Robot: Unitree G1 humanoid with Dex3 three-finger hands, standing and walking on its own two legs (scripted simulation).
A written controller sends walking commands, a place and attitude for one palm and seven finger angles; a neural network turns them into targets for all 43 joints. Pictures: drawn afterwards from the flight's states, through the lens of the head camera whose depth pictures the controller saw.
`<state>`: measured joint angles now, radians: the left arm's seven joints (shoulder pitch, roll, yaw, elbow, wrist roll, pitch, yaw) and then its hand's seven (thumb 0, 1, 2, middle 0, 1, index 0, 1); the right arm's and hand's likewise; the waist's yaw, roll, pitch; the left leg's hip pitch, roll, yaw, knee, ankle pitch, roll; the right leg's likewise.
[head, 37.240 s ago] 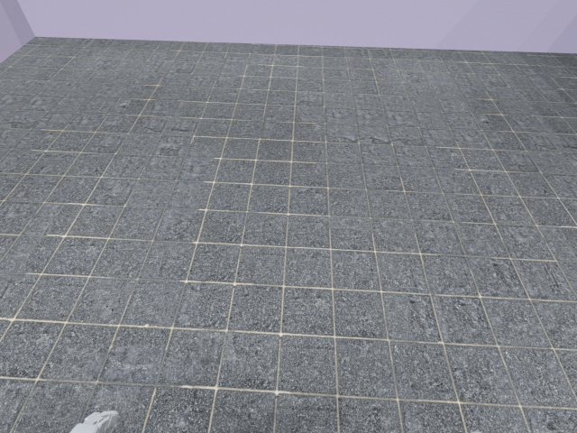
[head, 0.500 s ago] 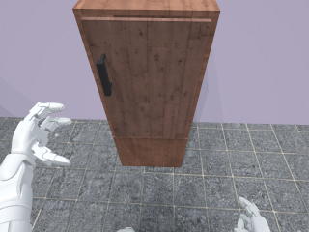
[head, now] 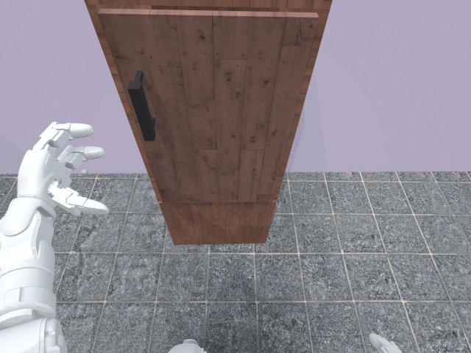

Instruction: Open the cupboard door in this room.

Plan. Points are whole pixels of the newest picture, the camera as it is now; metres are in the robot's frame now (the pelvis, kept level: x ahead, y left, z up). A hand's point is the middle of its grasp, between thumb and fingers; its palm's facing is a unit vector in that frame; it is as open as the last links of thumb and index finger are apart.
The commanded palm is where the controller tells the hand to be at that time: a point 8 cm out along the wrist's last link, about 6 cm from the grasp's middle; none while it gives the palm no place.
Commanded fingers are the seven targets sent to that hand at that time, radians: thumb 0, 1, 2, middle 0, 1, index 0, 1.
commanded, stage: move the hooked fingers beside the handle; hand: left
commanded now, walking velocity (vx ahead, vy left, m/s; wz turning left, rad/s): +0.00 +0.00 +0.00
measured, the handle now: (144, 107) +0.56 +0.21 +0.08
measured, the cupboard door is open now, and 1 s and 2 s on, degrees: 0 0 0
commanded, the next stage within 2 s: slide the fingers in behind the handle in 1.70 s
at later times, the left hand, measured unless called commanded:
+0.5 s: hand (99, 146) +0.44 +0.26 +0.09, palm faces +0.05 -1.00 +0.00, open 14.0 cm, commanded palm +0.42 +0.30 +0.09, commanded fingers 0.00 -0.50 0.30 -0.30 -1.20 -0.30 -1.20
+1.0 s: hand (114, 120) +0.51 +0.25 +0.09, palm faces +0.03 -1.00 +0.01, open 14.0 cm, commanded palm +0.48 +0.30 +0.08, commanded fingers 0.00 -0.50 0.30 -0.30 -1.20 -0.30 -1.20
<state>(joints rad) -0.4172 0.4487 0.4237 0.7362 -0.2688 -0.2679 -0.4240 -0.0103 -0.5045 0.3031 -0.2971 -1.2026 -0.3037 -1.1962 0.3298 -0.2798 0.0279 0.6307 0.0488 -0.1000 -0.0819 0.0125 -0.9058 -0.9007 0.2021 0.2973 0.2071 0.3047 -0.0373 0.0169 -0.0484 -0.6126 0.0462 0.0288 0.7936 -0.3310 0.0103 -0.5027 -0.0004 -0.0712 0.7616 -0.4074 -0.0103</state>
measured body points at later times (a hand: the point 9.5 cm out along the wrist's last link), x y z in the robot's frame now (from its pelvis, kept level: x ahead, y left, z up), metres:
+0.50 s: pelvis -0.01 +0.01 -0.01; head +0.07 +0.03 +0.43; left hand +0.43 +0.31 +0.09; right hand +0.05 -0.26 -0.12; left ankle +0.04 +0.11 -0.71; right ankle -0.02 -0.11 -0.71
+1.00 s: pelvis +0.00 +0.01 -0.02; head +0.12 +0.03 +0.41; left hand +0.50 +0.30 +0.09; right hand -0.02 -0.27 -0.12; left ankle +0.04 +0.11 -0.71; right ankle -0.02 -0.11 -0.71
